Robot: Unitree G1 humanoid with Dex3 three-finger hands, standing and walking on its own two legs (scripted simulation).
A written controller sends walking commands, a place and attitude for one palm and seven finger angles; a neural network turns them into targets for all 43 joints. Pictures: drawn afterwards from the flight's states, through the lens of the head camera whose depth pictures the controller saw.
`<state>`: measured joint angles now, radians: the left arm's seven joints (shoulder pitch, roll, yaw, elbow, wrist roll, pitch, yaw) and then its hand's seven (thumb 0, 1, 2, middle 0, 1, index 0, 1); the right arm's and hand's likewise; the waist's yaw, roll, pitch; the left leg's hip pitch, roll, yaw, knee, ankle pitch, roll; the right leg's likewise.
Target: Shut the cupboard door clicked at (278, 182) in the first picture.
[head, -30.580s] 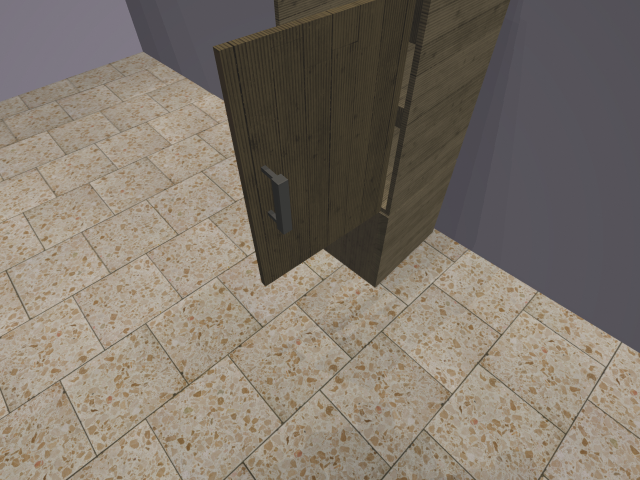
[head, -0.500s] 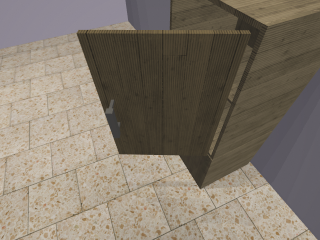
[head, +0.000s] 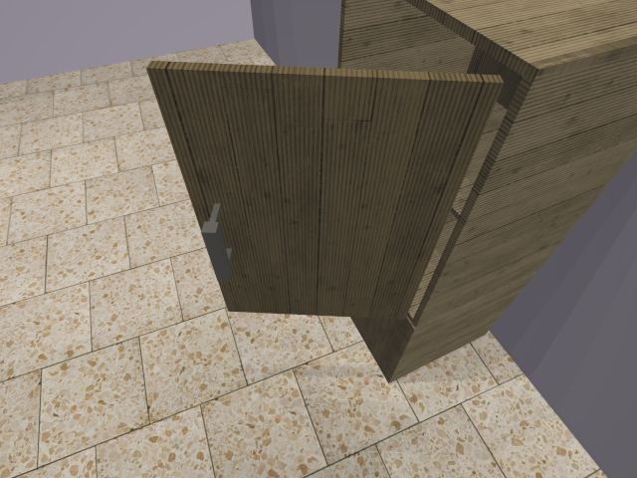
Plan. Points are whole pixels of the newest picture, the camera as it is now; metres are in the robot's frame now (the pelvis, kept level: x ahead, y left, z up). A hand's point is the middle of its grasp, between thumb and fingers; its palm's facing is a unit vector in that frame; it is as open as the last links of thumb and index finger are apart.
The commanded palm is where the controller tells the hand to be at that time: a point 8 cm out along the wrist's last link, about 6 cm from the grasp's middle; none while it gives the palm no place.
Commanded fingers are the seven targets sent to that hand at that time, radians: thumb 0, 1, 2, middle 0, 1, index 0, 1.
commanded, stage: look again from close up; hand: left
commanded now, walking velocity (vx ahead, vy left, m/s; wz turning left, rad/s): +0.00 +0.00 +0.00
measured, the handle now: (220, 243) +0.47 +0.21 -0.05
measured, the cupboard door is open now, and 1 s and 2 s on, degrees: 62 62 62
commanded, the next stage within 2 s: raise the hand and make a fist in 0.16 s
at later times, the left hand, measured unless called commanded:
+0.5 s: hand (177, 410) +0.19 +0.19 -0.02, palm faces +0.22 -0.97 -0.07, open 7.0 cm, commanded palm +0.11 +0.24 -0.07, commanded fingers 0.00 0.90 0.90 -0.42 -0.54 -0.42 -0.54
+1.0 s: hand (172, 462) +0.15 +0.19 -0.06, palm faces +0.00 -1.00 +0.00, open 4.6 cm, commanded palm +0.11 +0.24 -0.06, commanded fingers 0.00 0.90 0.90 -0.88 -1.04 -0.88 -1.04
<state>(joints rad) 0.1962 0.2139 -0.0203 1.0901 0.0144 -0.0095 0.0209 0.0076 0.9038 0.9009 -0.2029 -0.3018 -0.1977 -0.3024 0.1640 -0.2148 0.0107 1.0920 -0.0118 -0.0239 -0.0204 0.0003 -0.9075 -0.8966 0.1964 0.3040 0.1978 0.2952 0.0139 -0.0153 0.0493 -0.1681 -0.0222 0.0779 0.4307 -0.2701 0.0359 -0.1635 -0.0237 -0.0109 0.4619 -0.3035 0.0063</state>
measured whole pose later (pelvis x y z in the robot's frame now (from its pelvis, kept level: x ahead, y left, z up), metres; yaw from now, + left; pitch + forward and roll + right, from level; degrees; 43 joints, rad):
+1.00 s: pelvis -0.08 -0.01 -0.11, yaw +1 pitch +15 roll -2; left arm 0.31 0.25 0.22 0.10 -0.34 -0.38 -0.37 0.02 0.90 0.90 -0.71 -0.85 -0.70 -0.85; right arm 0.24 -0.20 0.01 0.56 0.04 -0.26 -0.08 0.01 -0.90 -0.90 0.20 0.30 0.20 0.30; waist 0.01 0.02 -0.14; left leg -0.99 -0.02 -0.07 1.23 -0.51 -0.01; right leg -0.97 0.05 -0.04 1.20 -0.49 -0.04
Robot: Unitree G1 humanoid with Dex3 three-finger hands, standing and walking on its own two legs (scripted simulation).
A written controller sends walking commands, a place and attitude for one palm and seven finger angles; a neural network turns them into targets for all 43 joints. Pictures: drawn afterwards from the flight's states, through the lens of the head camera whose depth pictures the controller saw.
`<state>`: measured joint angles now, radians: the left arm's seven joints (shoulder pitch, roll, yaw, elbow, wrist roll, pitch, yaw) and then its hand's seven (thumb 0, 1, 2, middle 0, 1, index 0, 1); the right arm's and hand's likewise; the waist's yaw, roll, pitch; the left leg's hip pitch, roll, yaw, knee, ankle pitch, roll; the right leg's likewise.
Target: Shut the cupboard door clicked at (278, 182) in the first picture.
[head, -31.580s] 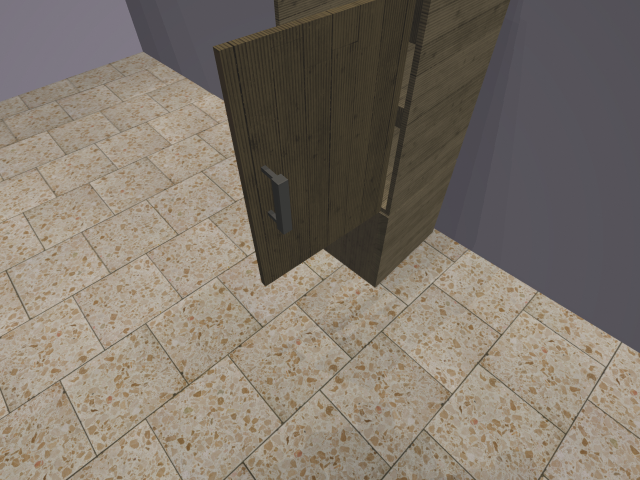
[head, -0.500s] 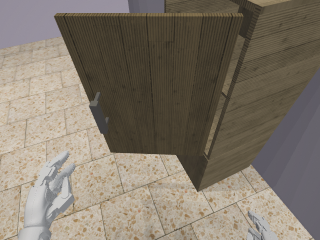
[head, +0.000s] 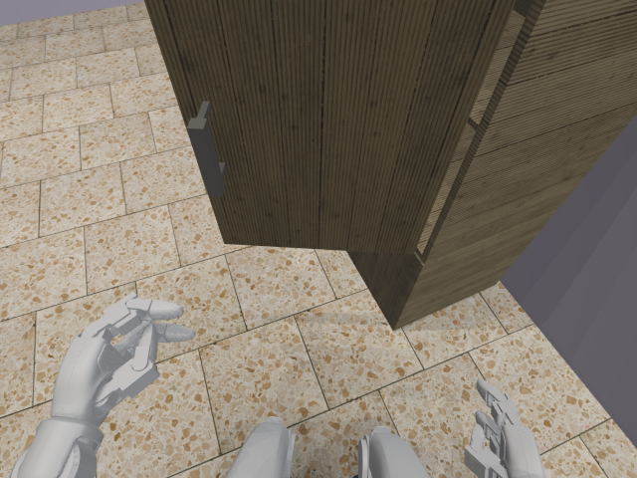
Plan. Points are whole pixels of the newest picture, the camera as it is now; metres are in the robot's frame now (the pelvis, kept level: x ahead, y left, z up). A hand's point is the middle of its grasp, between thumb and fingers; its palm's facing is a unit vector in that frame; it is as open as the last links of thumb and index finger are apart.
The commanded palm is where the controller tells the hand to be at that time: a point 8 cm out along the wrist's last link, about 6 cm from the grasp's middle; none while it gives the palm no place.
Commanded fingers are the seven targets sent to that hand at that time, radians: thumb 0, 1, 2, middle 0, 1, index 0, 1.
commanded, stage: raise the hand and make a fist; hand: left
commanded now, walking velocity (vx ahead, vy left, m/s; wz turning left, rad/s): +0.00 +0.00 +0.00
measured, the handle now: (211, 150) +0.55 +0.21 +0.06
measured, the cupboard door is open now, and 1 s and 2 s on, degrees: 62 62 62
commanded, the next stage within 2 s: bring the fist close to the handle in 1.18 s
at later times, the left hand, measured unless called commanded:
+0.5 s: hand (131, 358) +0.23 +0.22 +0.06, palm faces +0.01 -1.00 -0.02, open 3.1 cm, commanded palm +0.21 +0.27 +0.06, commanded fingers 0.00 0.90 0.90 -1.30 -1.50 -1.30 -1.50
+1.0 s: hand (162, 341) +0.25 +0.19 +0.06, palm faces +0.00 -1.00 -0.03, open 3.1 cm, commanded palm +0.23 +0.25 +0.06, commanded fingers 0.00 0.90 0.90 -1.30 -1.50 -1.30 -1.50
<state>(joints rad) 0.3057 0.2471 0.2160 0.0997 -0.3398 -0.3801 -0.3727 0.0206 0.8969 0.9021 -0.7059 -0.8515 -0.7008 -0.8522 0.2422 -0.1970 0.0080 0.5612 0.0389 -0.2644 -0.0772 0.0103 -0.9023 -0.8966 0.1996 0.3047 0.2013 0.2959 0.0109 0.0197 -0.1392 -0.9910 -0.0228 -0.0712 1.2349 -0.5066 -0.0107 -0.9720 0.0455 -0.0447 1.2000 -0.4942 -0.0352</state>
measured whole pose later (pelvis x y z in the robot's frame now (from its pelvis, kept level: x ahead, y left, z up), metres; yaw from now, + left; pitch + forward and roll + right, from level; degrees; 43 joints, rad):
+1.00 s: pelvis +0.03 +0.01 +0.01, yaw +0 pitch +16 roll -2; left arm 0.38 0.24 0.15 -0.04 -0.29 -0.35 -0.26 0.02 0.90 0.90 -1.30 -1.50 -1.29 -1.50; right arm 0.27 -0.25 0.01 0.48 0.02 -0.15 -0.06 0.01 -0.90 -0.90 0.20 0.30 0.20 0.30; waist 0.01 0.03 -0.16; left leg -0.95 -0.03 -0.07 1.22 -0.55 0.00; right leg -0.92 0.04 -0.04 1.18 -0.53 -0.03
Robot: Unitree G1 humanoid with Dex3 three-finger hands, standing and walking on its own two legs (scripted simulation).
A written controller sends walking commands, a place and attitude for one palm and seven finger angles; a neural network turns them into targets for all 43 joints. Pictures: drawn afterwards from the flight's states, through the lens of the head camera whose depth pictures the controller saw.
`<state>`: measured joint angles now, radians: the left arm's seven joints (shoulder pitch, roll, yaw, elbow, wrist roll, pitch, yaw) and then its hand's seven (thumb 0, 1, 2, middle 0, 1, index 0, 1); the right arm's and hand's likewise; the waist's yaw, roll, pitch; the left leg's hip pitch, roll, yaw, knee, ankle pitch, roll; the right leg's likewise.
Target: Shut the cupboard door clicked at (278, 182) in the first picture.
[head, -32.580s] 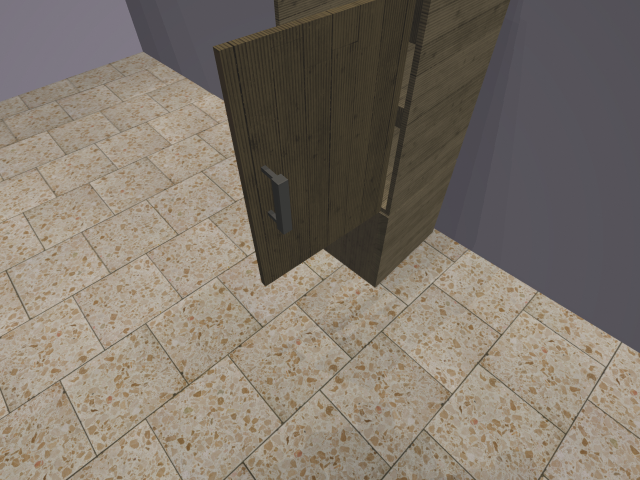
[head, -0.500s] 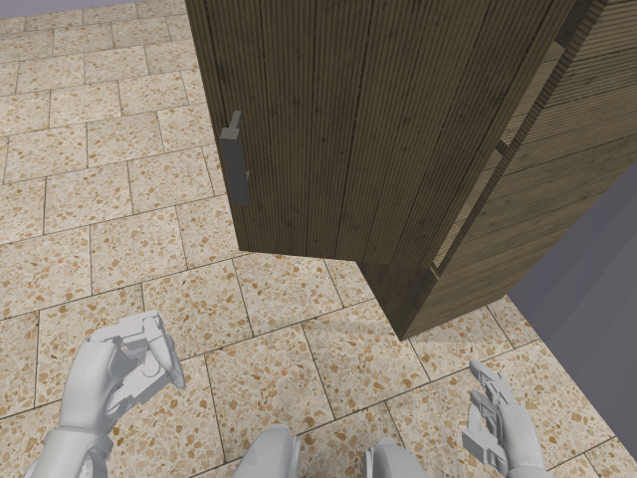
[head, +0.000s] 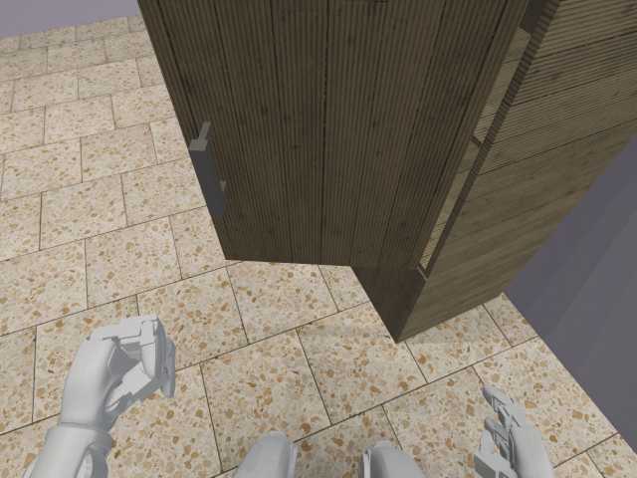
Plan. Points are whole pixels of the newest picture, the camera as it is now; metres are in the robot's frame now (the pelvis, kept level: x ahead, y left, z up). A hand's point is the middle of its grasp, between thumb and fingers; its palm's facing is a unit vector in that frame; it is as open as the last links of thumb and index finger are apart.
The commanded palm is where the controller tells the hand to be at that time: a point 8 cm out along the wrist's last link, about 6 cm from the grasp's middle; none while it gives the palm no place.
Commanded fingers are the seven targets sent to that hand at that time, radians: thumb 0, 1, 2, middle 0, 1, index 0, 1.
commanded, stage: raise the hand and make a fist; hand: left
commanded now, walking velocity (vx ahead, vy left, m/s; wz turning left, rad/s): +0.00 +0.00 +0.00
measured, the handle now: (212, 170) +0.53 +0.20 +0.05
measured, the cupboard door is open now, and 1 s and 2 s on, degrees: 62 62 62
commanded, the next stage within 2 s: bring the fist close to the handle in 0.18 s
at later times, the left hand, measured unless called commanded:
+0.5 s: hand (179, 344) +0.25 +0.18 +0.05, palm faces -0.02 -1.00 -0.01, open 3.1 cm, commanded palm +0.25 +0.23 +0.06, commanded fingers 0.00 0.90 0.90 -1.30 -1.50 -1.30 -1.50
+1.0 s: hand (213, 263) +0.36 +0.16 +0.06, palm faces -0.02 -1.00 -0.02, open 3.1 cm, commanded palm +0.34 +0.21 +0.06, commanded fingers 0.00 0.90 0.90 -1.30 -1.50 -1.30 -1.50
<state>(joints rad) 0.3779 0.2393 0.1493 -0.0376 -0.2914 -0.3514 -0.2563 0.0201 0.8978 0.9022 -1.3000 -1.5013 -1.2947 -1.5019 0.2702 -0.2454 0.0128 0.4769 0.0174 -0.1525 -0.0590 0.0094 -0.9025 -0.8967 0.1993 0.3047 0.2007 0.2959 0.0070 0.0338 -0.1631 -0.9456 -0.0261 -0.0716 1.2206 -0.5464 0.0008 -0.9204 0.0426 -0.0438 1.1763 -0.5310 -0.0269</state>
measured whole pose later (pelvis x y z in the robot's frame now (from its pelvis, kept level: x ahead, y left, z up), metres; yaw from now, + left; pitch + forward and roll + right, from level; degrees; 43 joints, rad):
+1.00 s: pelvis +0.00 +0.01 +0.01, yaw -1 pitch +17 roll -1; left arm -0.22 0.21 0.13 0.45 -0.19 -0.37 -0.13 0.02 0.90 0.90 -1.30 -1.50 -1.30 -1.50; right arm 0.26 -0.24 0.02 0.57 0.01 -0.08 -0.04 0.01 -0.90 -0.90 0.20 0.30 0.20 0.30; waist -0.03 0.02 -0.15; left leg -0.95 -0.03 -0.04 1.17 -0.52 0.01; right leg -0.93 0.04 -0.01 1.14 -0.50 -0.01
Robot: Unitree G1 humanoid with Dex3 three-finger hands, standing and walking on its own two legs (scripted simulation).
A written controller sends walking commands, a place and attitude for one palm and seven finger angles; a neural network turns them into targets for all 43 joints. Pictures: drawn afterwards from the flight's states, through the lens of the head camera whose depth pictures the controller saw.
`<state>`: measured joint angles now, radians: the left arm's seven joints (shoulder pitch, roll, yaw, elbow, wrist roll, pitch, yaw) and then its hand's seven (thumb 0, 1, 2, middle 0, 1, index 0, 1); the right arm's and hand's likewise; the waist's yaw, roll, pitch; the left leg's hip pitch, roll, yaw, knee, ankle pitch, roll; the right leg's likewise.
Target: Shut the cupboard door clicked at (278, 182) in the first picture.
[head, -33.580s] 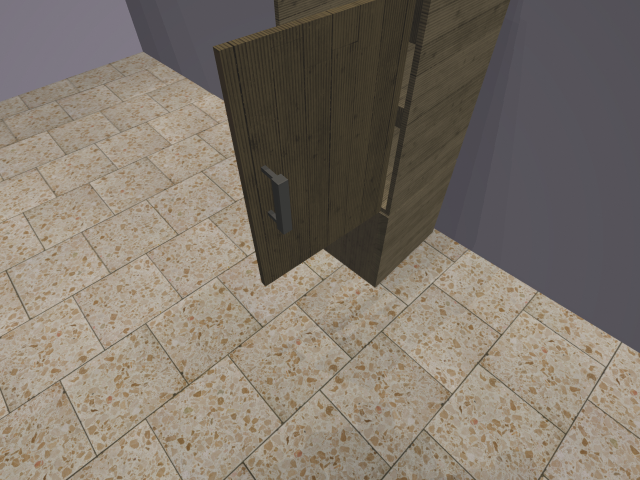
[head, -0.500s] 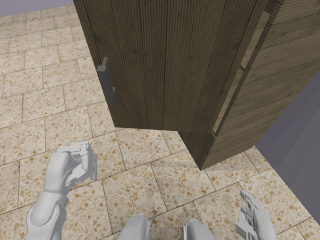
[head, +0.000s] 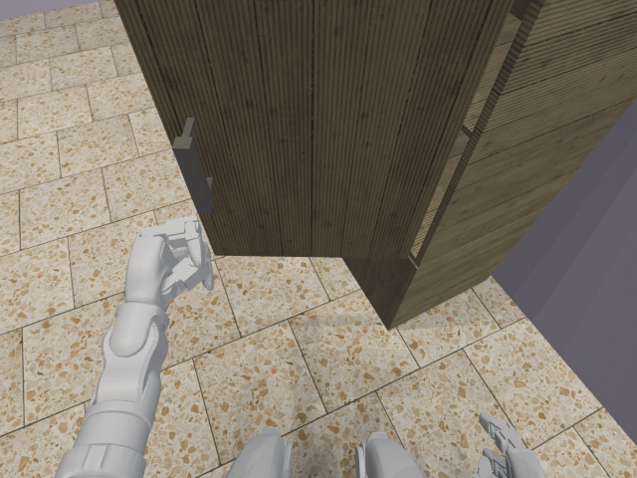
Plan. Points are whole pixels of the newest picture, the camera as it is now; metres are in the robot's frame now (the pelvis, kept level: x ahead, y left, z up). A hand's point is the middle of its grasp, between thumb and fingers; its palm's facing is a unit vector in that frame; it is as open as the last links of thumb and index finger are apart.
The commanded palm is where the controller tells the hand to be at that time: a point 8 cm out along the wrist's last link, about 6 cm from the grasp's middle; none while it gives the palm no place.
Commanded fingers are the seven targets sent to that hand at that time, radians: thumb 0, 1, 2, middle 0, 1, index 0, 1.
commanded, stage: bring the fist close to the handle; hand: left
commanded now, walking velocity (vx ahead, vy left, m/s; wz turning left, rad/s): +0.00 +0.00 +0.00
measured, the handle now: (198, 167) +0.52 +0.20 +0.05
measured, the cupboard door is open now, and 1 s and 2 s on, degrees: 62 62 46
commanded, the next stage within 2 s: push the door shut along its arc in 0.68 s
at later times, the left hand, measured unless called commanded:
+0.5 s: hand (218, 219) +0.43 +0.15 +0.05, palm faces +0.01 -1.00 -0.02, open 3.1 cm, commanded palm +0.40 +0.21 +0.05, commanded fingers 0.00 0.90 0.90 -1.30 -1.50 -1.30 -1.50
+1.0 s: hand (219, 213) +0.44 +0.15 +0.05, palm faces -0.03 -1.00 -0.03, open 3.1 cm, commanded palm +0.43 +0.20 +0.05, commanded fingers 0.00 0.90 0.90 -1.30 -1.50 -1.30 -1.50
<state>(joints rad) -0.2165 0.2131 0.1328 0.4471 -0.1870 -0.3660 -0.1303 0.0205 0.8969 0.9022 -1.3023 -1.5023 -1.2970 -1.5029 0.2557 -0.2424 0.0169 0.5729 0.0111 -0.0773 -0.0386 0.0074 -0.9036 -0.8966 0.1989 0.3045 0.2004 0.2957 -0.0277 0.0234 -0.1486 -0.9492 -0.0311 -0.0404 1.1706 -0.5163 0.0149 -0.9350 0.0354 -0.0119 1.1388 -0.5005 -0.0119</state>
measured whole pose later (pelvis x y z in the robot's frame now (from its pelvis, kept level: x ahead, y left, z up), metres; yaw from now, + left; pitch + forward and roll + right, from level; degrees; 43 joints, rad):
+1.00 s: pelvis +0.00 -0.01 +0.00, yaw +0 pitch +20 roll -1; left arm -0.64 0.30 0.25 0.95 -0.15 -0.48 -0.21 0.02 0.90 0.90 -1.30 -1.50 -1.30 -1.50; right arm 0.26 -0.25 0.01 0.62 0.01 -0.02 -0.03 0.00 -0.90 -0.90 0.20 0.30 0.20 0.30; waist -0.07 0.02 -0.15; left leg -1.02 -0.02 -0.04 1.18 -0.51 0.00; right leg -1.01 0.04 -0.02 1.15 -0.49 -0.02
